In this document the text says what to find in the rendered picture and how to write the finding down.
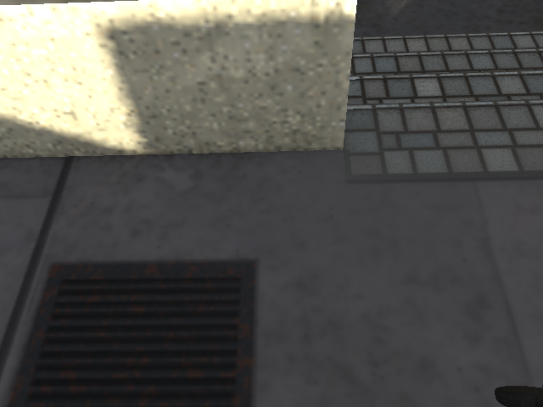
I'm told stairs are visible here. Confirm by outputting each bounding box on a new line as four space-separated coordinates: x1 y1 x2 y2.
347 34 543 104

